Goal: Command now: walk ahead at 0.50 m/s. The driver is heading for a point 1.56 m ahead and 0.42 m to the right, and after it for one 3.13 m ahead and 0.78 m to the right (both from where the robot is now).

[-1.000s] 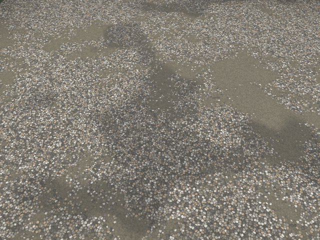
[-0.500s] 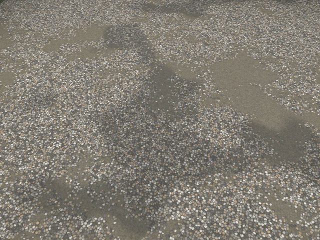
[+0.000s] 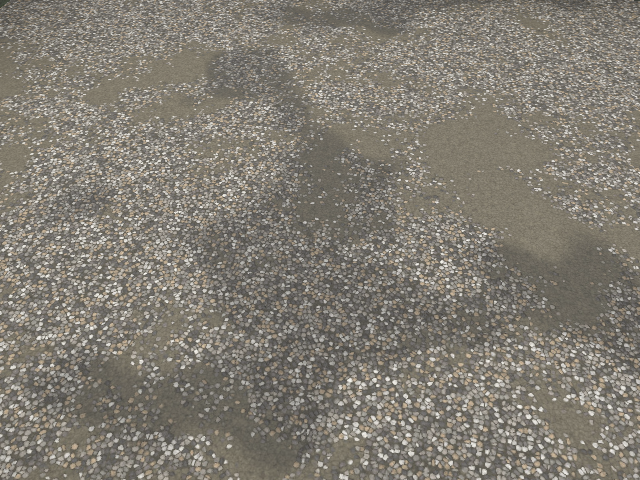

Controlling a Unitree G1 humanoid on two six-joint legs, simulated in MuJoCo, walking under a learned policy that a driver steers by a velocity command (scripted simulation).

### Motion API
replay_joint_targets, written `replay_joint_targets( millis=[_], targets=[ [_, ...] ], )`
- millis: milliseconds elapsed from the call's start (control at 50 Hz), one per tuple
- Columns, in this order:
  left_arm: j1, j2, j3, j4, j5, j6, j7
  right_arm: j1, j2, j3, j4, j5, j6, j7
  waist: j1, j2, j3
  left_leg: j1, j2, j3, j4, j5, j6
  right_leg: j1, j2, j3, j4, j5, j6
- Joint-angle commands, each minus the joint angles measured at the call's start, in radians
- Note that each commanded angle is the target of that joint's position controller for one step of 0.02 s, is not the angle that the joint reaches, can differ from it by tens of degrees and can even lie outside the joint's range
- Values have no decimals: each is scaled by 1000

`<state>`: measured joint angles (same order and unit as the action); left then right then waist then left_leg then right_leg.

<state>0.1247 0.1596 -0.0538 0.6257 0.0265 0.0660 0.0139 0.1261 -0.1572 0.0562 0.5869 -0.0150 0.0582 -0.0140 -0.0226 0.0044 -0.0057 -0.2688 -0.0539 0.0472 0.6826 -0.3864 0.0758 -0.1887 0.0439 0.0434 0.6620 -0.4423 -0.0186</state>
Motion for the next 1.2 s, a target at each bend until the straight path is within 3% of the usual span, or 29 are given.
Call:
replay_joint_targets(
  millis=[20,60,80,100,200,220,240,320,340,360,400,480,500,520,600,620,640,680,760,780,800,900,920,940,1040,1060,1080,1120,1200],
  targets=[
    [-77,62,17,-87,1,-19,2,-83,-68,-19,-93,3,-16,-4,3,5,-56,9,99,-124,-132,278,10,4,-37,48,-69,261,-20],
    [-78,64,17,-87,1,-18,1,-82,-69,-19,-94,3,-13,-4,3,7,-44,0,99,-124,-135,277,9,-1,-36,48,-68,263,-19],
    [-117,78,18,-111,-3,-9,0,-126,-67,-18,-112,-8,-17,9,-10,5,-8,-20,95,-87,-82,438,4,-27,-59,67,-55,457,-17],
    [-60,73,22,-82,0,-17,3,-49,-61,-18,-87,-5,-20,-1,-3,-8,-122,33,95,-111,-115,304,6,36,-44,55,-56,304,-22],
    [-77,63,17,-87,1,-18,1,-81,-69,-19,-94,3,-14,-4,3,6,-44,0,99,-123,-134,277,9,-1,-36,48,-68,265,-19],
    [-116,78,18,-111,-3,-9,0,-125,-66,-18,-112,-8,-17,9,-10,5,-8,-19,95,-86,-81,439,4,-27,-59,68,-55,460,-18],
    [-60,73,22,-82,0,-17,3,-48,-60,-18,-87,-5,-20,-2,-4,-8,-123,34,95,-111,-114,304,6,36,-44,55,-56,306,-22],
    [-78,64,17,-87,1,-18,2,-81,-69,-20,-94,3,-15,-5,3,5,-46,4,99,-122,-132,281,9,-1,-35,49,-68,266,-20],
    [-118,78,18,-112,-3,-8,0,-126,-66,-18,-113,-7,-17,9,-10,5,-5,-22,96,-85,-81,440,4,-30,-58,67,-54,457,-17],
    [-61,72,22,-82,0,-16,3,-48,-60,-18,-87,-5,-20,-2,-3,-7,-121,32,96,-110,-114,305,6,34,-43,55,-55,303,-21],
    [-73,61,17,-88,1,-18,2,-77,-67,-19,-92,2,-17,-5,4,6,-62,8,99,-120,-130,279,8,5,-37,49,-67,265,-19],
    [-74,64,17,-86,1,-19,1,-77,-68,-19,-95,2,-15,-4,3,7,-48,2,100,-122,-133,276,10,0,-36,50,-67,266,-20],
    [-115,79,18,-110,-2,-9,0,-123,-66,-18,-113,-8,-18,9,-10,5,-9,-19,95,-85,-80,438,5,-28,-59,69,-55,462,-18],
    [-59,73,22,-81,0,-18,4,-46,-60,-18,-87,-5,-21,-2,-4,-9,-123,34,95,-109,-113,303,6,35,-44,57,-56,308,-22],
    [-77,64,17,-87,1,-18,2,-79,-68,-19,-95,3,-15,-5,3,4,-46,4,100,-120,-131,280,9,-2,-35,50,-67,267,-20],
    [-118,77,17,-111,-3,-8,1,-124,-66,-18,-113,-7,-17,8,-10,5,-5,-22,97,-84,-79,440,4,-31,-58,68,-54,459,-18],
    [-60,72,22,-82,0,-16,4,-46,-59,-18,-87,-5,-20,-2,-3,-7,-122,33,96,-109,-113,305,6,33,-43,56,-54,305,-22],
    [-73,61,17,-87,1,-18,3,-75,-67,-19,-92,2,-18,-5,4,6,-62,8,99,-119,-129,278,8,4,-36,50,-67,266,-19],
    [-74,63,17,-86,1,-18,1,-76,-67,-19,-95,2,-15,-5,3,7,-48,2,100,-121,-132,275,10,-1,-36,51,-67,267,-20],
    [-114,79,18,-110,-2,-9,0,-122,-66,-18,-113,-9,-18,8,-10,5,-9,-19,96,-84,-79,438,5,-29,-59,70,-54,463,-18],
    [-58,73,22,-81,0,-17,4,-44,-60,-18,-87,-5,-21,-2,-4,-8,-123,34,96,-108,-112,303,6,34,-44,57,-55,308,-22],
    [-76,63,16,-86,1,-18,2,-76,-67,-19,-95,2,-15,-5,3,6,-44,0,101,-119,-131,277,9,-4,-35,50,-66,268,-20],
    [-115,78,17,-111,-2,-9,0,-121,-65,-18,-113,-8,-18,8,-10,6,-9,-19,97,-83,-78,440,5,-30,-58,70,-54,463,-18],
    [-58,72,22,-81,0,-17,4,-44,-59,-18,-87,-5,-21,-2,-3,-7,-123,34,97,-107,-112,304,6,33,-43,57,-54,308,-22],
    [-76,63,16,-86,1,-18,2,-76,-67,-19,-95,2,-15,-5,3,7,-44,0,101,-119,-131,276,10,-4,-35,50,-66,267,-19],
    [-115,78,17,-111,-2,-9,0,-121,-65,-18,-113,-8,-18,8,-10,6,-8,-19,97,-83,-78,439,5,-31,-58,70,-53,462,-18],
    [-58,72,22,-81,0,-17,4,-43,-59,-18,-87,-5,-21,-2,-3,-7,-123,34,97,-107,-111,303,6,32,-43,58,-54,307,-22],
    [-73,61,16,-87,1,-18,3,-73,-67,-19,-93,2,-19,-5,4,5,-62,8,100,-116,-128,277,8,3,-36,51,-66,269,-19],
    [-73,63,16,-86,1,-18,1,-74,-67,-19,-95,2,-16,-5,3,7,-48,2,101,-118,-130,275,10,-2,-35,52,-66,269,-20]
  ],
)
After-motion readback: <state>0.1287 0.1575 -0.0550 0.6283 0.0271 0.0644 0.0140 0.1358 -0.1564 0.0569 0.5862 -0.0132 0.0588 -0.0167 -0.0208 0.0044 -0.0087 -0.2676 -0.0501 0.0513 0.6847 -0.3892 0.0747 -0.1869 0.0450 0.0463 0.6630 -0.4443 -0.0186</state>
